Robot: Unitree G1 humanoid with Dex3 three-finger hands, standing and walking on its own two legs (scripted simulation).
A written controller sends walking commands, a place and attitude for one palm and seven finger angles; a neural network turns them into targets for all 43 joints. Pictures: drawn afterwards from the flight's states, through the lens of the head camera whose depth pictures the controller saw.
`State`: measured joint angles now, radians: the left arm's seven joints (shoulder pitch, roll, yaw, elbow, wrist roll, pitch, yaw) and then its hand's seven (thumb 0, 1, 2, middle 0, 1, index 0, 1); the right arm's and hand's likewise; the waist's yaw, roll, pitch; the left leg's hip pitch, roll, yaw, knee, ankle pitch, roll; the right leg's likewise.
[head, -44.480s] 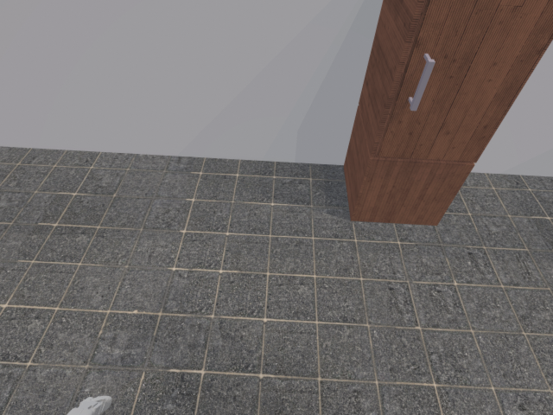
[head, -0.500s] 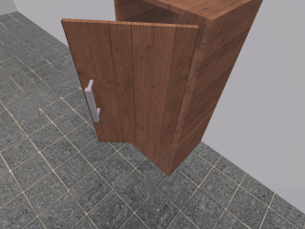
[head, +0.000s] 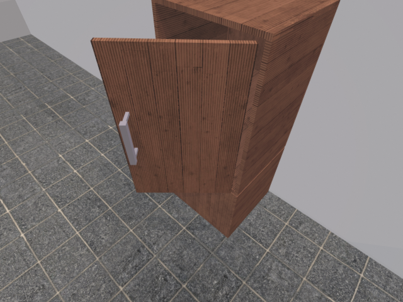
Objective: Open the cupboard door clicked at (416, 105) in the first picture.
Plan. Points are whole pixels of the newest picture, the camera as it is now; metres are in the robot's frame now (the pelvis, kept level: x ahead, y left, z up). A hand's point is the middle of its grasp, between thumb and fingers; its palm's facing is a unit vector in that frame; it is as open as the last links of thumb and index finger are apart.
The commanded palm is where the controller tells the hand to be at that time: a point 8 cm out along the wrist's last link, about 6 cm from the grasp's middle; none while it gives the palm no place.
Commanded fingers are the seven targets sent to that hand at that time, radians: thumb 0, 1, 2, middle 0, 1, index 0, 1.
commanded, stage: come to a stop and stand still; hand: left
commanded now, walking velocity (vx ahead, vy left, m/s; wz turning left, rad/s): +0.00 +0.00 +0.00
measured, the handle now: (130, 139) +0.55 +0.24 -0.02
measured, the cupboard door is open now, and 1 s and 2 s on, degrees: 43 43 43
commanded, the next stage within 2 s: look again from close up in 0.24 s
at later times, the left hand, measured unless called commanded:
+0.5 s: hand out of the picture +0.03 +0.18 -0.17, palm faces -0.01 -0.98 -0.19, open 7.4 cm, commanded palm none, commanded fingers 0.00 0.90 0.90 -0.20 -0.30 -0.20 -0.30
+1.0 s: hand out of the picture +0.08 +0.19 -0.16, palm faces +0.05 -0.98 -0.21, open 7.4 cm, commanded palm +0.15 +0.24 -0.06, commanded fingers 0.00 0.83 0.87 -0.20 -0.34 -0.20 -0.34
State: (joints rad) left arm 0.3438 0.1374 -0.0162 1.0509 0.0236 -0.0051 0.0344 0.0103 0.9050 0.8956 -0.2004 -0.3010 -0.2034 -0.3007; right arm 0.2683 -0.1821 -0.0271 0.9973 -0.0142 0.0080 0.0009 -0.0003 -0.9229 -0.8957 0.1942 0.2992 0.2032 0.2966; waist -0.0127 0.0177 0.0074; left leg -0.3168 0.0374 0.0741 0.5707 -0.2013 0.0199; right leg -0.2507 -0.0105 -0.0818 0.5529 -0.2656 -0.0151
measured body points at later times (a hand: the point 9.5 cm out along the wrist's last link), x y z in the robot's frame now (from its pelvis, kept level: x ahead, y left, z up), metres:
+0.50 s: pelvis +0.02 +0.01 +0.01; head +0.04 +0.01 +0.46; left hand +0.04 +0.23 -0.15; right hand +0.02 -0.21 -0.15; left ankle +0.06 +0.10 -0.73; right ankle +0.02 -0.11 -0.73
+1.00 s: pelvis +0.05 +0.01 +0.01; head +0.07 +0.02 +0.46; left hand +0.08 +0.24 -0.14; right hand +0.09 -0.23 -0.14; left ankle +0.06 +0.10 -0.73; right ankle +0.02 -0.11 -0.73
